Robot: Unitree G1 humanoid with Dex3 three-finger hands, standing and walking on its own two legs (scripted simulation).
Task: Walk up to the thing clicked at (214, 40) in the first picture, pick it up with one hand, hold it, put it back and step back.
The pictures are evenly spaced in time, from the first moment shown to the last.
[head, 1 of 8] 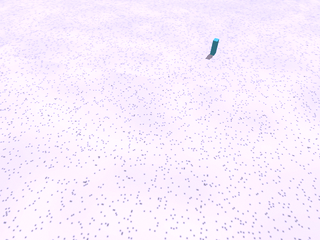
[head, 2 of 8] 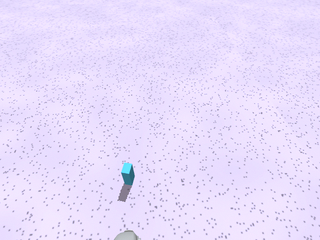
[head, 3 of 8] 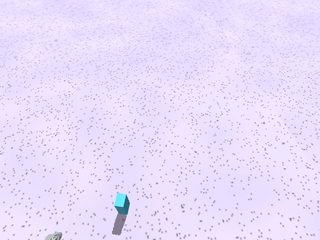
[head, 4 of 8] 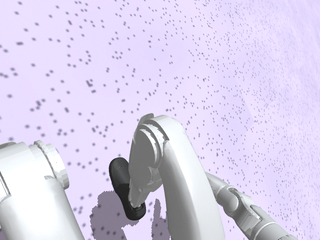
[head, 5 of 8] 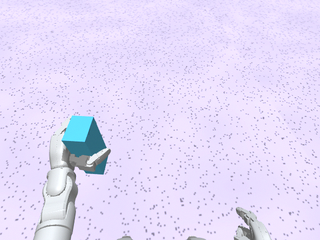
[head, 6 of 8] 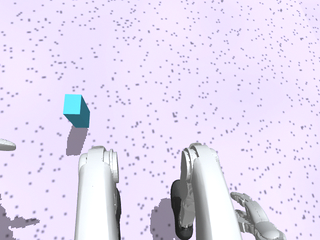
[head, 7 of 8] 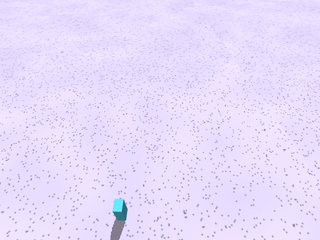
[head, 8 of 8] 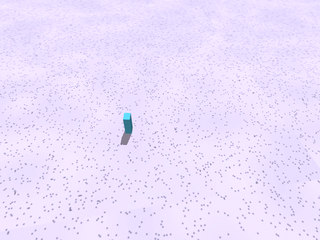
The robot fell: no
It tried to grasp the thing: yes
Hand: left
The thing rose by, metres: 0.70
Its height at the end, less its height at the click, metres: +0.00
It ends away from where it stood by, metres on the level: 0.03
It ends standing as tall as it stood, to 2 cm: yes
